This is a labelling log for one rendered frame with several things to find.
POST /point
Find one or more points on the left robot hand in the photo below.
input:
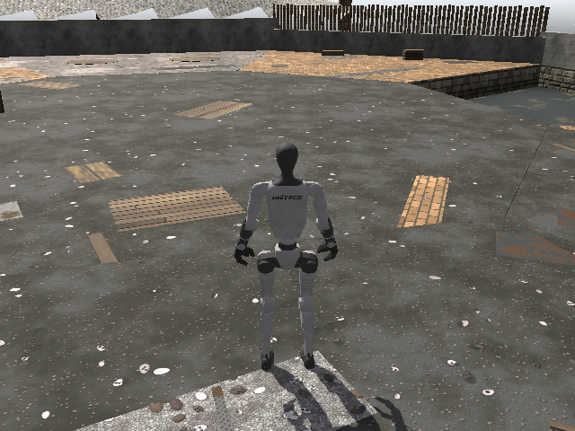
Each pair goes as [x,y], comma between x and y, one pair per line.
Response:
[245,252]

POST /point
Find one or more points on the left robot upper arm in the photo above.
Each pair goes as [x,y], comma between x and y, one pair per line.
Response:
[259,190]

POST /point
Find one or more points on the robot left forearm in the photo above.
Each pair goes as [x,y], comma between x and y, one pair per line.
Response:
[244,237]

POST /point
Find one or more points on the robot right forearm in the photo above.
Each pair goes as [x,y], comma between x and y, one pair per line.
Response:
[328,235]

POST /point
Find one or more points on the right robot upper arm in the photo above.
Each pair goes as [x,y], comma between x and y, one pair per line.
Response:
[315,190]

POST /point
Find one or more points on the right robot hand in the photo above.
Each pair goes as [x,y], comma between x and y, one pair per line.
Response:
[332,255]

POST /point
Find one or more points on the humanoid robot head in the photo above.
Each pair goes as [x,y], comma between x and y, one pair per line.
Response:
[286,154]

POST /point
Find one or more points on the left robot thigh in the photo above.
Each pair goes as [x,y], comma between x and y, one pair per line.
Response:
[266,272]

